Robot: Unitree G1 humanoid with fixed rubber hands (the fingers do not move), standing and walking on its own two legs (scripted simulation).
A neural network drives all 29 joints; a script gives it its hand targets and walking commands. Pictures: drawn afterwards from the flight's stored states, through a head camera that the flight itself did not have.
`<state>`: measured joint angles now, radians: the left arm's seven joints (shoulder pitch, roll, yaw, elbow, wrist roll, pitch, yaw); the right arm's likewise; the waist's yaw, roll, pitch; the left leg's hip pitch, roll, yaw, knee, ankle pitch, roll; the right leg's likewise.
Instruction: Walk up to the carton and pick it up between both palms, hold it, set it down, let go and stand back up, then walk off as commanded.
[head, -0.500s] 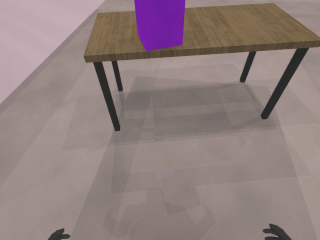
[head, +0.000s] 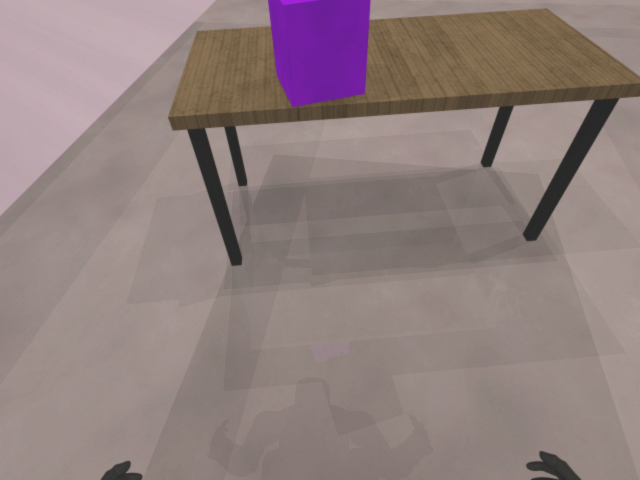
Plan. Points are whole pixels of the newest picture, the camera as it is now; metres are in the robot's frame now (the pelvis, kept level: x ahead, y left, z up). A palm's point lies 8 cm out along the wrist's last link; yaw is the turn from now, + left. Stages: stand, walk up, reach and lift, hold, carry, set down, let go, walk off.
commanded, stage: stand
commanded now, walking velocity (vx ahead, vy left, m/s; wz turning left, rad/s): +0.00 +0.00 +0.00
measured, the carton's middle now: (317, 39) +1.14 +0.03 +0.05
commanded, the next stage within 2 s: none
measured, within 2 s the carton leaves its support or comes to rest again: neither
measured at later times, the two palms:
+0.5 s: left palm out of the picture +0.07 +0.30 -0.09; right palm out of the picture +0.08 -0.30 -0.10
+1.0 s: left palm out of the picture +0.07 +0.30 -0.09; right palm out of the picture +0.08 -0.30 -0.10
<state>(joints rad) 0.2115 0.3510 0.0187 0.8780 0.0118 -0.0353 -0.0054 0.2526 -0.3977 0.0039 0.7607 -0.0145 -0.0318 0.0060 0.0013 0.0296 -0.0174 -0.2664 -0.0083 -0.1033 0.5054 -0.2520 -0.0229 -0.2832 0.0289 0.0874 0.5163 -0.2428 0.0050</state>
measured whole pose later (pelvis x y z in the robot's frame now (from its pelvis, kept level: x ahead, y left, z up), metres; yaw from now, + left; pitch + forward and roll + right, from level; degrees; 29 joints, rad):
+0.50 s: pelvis -0.01 +0.00 +0.00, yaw +0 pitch +0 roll +0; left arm 0.21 0.35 0.02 0.91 0.01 -0.04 -0.01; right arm 0.25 -0.40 0.00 0.80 -0.01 -0.03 0.01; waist 0.00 0.03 -0.02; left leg -0.27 -0.01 -0.10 0.49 -0.22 -0.02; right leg -0.28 0.03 0.09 0.50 -0.21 0.01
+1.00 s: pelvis -0.01 +0.00 +0.00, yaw +0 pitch +0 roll +0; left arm 0.21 0.35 0.02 0.92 0.01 -0.03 -0.01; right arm 0.25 -0.40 0.00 0.82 -0.01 -0.02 0.01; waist 0.00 0.02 -0.02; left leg -0.27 -0.01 -0.10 0.47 -0.21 -0.02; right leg -0.28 0.03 0.09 0.48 -0.20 0.01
